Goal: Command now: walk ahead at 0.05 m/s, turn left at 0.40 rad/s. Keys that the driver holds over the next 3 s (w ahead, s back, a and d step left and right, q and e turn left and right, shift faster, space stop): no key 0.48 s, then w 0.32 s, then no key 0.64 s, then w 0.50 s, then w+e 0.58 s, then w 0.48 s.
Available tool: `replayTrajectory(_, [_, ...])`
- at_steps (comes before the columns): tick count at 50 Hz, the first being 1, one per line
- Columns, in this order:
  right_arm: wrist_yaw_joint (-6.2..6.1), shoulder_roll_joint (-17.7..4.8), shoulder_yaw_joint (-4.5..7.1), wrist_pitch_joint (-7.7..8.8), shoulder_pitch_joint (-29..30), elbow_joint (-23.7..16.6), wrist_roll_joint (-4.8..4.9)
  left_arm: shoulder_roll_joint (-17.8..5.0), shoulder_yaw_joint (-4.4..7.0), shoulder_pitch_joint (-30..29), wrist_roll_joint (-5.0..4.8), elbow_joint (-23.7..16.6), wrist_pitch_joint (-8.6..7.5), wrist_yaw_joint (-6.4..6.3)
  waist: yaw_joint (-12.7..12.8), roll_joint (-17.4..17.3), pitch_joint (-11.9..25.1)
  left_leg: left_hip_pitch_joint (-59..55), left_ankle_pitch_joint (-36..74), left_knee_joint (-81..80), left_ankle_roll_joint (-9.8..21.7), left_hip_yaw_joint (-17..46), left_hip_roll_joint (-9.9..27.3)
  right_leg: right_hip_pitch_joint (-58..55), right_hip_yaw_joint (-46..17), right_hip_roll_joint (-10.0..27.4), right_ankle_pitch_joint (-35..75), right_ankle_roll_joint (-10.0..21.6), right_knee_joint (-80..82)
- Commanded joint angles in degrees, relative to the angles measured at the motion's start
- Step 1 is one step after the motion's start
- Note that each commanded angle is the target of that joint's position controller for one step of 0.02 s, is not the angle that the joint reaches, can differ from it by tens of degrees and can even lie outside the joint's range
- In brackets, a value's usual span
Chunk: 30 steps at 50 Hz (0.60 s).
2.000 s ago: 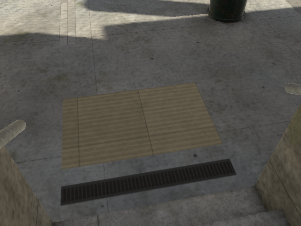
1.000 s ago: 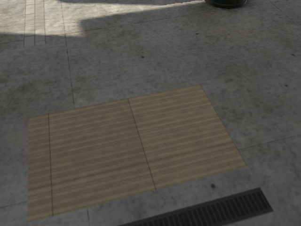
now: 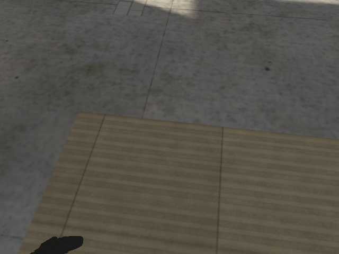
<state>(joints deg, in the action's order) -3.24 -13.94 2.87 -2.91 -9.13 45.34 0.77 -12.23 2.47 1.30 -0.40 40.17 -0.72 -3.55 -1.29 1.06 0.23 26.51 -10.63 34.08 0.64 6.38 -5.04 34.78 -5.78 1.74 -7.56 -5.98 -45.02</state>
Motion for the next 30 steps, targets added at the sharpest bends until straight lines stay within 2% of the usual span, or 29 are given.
replayTrajectory(1, [-0.22,-1.6,0.83,1.16,1.3,-4.0,-0.04,-2.7,1.80,13.7,1.85,0.6,0.82,1.21,6.9,-7.7,7.2,8.5,-9.2,-3.4,5.4,9.1,6.6,-25.7,6.7,-0.8,2.2,2.4,10.4])
replayTrajectory(2, [0.20,2.7,0.08,1.65,-3.7,-3.7,-0.94,-6.9,2.78,17.4,2.96,0.9,0.86,1.71,5.4,4.6,7.8,16.6,-20.7,12.4,0.1,4.2,-0.5,-33.2,-3.4,9.8,9.2,6.2,12.2])
replayTrajectory(3, [0.68,1.2,0.43,2.57,-4.7,-6.9,0.48,-10.2,3.48,17.5,3.62,0.6,1.08,2.28,3.4,18.3,10.3,20.4,-28.9,24.0,-1.7,2.7,-2.5,-30.7,-23.1,20.4,2.3,17.7,23.5])
replayTrajectory(4, [0.81,-3.3,1.95,2.94,-3.2,-6.7,1.60,-10.2,3.60,13.6,4.54,-1.0,0.54,2.26,2.5,16.7,8.6,19.9,-25.8,31.9,-2.5,5.9,1.0,-25.5,-31.7,21.1,-11.5,22.3,28.1])
replayTrajectory(5, [0.43,-6.3,3.09,2.16,-1.0,-5.6,1.91,-7.5,3.02,8.3,3.89,-2.0,0.43,2.05,1.5,12.1,3.6,19.8,-21.3,35.1,-2.7,5.3,2.6,-20.6,-26.1,18.0,-18.0,20.5,28.0])
replayTrajectory(6, [0.03,-6.2,3.28,1.11,-1.4,-4.3,1.35,-4.7,2.07,3.1,2.81,-2.8,0.72,1.93,-0.2,9.4,1.9,16.0,-17.9,35.0,-3.3,4.2,4.0,-15.9,-20.1,14.5,-19.6,18.0,27.7])
replayTrajectory(7, [0.07,-5.9,3.39,0.25,-3.2,-2.9,0.94,-4.0,1.65,-1.4,2.38,-3.3,0.67,1.96,-2.3,8.1,1.4,8.6,-13.9,33.6,-4.0,2.7,5.3,-9.3,-14.7,12.2,-17.1,15.8,27.9])
replayTrajectory(8, [0.35,-4.5,3.11,-0.01,-4.1,-2.7,0.31,-4.2,1.64,-3.7,1.38,-3.8,0.59,2.02,-3.7,6.3,0.8,3.4,-10.2,29.5,-4.1,0.0,5.3,-5.2,-9.7,9.5,-14.7,14.1,27.6])
replayTrajectory(9, [0.62,-2.7,2.53,-0.20,-3.9,-2.2,0.13,-3.8,1.46,-3.2,1.29,-3.3,0.65,2.17,-3.0,5.5,1.7,-1.3,-8.3,24.0,-4.0,-3.1,5.1,-4.1,-5.0,7.2,-12.1,13.1,27.1])
replayTrajectory(10, [0.98,-0.6,1.74,0.01,-2.9,-2.2,-0.19,-2.9,1.25,-0.3,1.11,-2.1,0.63,2.33,-1.6,5.3,2.8,-4.4,-8.2,17.7,-3.8,-4.3,5.6,-5.6,-3.1,6.3,-10.8,13.2,26.5])
replayTrajectory(11, [1.22,0.8,1.20,0.36,-1.9,-2.4,-0.29,-2.2,1.10,2.7,1.02,-0.7,0.53,2.36,-0.4,6.2,3.6,-6.3,-9.5,12.2,-3.6,-4.7,5.9,-8.2,-3.0,6.4,-9.9,13.7,25.8])
replayTrajectory(12, [1.49,1.1,1.03,0.59,-1.6,-2.2,-0.35,-2.1,1.02,4.9,1.08,0.4,0.42,2.28,0.1,6.7,4.2,-8.4,-10.5,6.1,-3.5,-5.3,5.3,-10.8,-3.2,6.5,-8.6,14.4,24.5])
replayTrajectory(14, [1.82,0.6,1.05,0.90,-2.7,-1.6,-0.89,-1.4,0.69,8.3,0.97,1.8,0.03,2.25,-0.2,6.2,4.9,-14.2,-5.4,-4.9,-2.5,-5.8,4.9,-13.6,-3.5,6.3,-5.0,13.1,21.6])
replayTrajectory(15, [1.90,-1.9,1.39,0.73,-3.3,-1.6,-1.56,-1.5,0.78,8.6,1.02,1.5,-0.37,2.46,0.1,4.1,4.8,-16.0,0.4,-5.6,-1.4,-2.6,7.5,-13.5,-3.3,5.9,-2.8,11.1,19.2])
replayTrajectory(16, [1.73,-5.5,2.18,0.54,-3.0,-1.3,-1.37,-2.0,1.05,11.2,1.32,1.0,-0.89,3.13,3.5,-1.3,5.5,-16.4,6.1,-3.8,0.7,0.1,9.3,-13.3,-0.8,3.3,-0.7,9.5,18.1])
replayTrajectory(17, [1.97,-4.1,2.31,0.65,-2.4,-0.6,-0.63,-2.9,1.18,9.7,1.46,0.3,-0.92,3.63,3.3,-5.8,5.8,-9.8,-2.3,-4.7,2.5,1.2,9.1,-18.3,2.5,1.5,-1.4,7.9,17.9])
replayTrajectory(18, [2.11,-1.9,1.70,0.92,-2.2,-0.7,-0.47,-4.2,1.58,7.5,1.24,0.4,-0.60,3.78,1.9,-4.7,4.4,-8.0,-5.4,-6.4,2.5,1.1,8.8,-19.8,3.1,1.3,-1.6,7.2,16.9])
replayTrajectory(19, [2.07,-1.5,1.48,1.22,-2.1,-0.1,-0.67,-3.0,1.41,7.1,1.16,0.6,-0.22,3.74,2.0,-4.4,3.8,-7.6,-5.9,-7.5,1.7,0.9,8.9,-20.5,3.4,1.3,-0.9,7.3,16.9])
replayTrajectory(21, [1.79,-2.0,1.51,1.75,-2.6,0.8,-0.57,-2.5,1.51,8.0,1.24,0.9,0.28,3.73,2.2,-3.9,2.7,-7.8,-4.7,-7.6,0.7,0.4,8.3,-21.3,3.8,1.1,1.8,8.0,16.6])
replayTrajectory(24, [0.97,-2.0,1.47,2.11,-4.5,2.3,-0.36,-1.7,1.59,8.4,1.10,1.5,0.18,3.99,2.0,-1.9,2.2,-8.8,-2.1,-7.5,0.3,0.0,8.1,-22.3,4.0,1.1,2.8,8.1,17.1])
replayTrajectory(25, [0.73,-2.0,1.59,2.05,-5.4,3.0,-0.26,-1.8,1.75,9.0,1.00,1.9,0.27,3.95,1.9,-2.2,2.9,-9.3,-6.5,-7.8,0.7,-0.4,7.6,-22.4,4.9,0.3,-2.1,8.2,16.8])
replayTrajectory(27, [0.54,-3.5,2.23,2.11,-6.7,3.3,0.47,-3.5,2.61,10.3,-0.11,2.6,0.40,3.54,1.6,-3.0,0.4,-7.1,-21.2,-7.6,3.1,-0.8,6.6,-19.3,6.5,-1.7,-19.7,9.2,14.9])
replayTrajectory(29, [0.36,-3.5,2.15,3.39,-8.3,2.9,1.29,-3.5,2.57,11.0,-1.20,2.6,-0.93,3.00,1.1,-3.6,-4.7,-4.8,-30.1,-9.1,6.2,2.5,8.5,-13.4,5.6,-1.7,-28.6,10.6,13.2])
replayTrajectory(30, [0.35,-3.5,2.05,4.52,-9.3,2.9,1.34,-3.1,2.45,10.3,-1.57,2.3,-2.14,3.02,0.7,-4.1,-6.3,-5.2,-30.9,-9.7,7.6,5.2,10.3,-10.6,5.4,-1.6,-28.0,11.3,11.3])
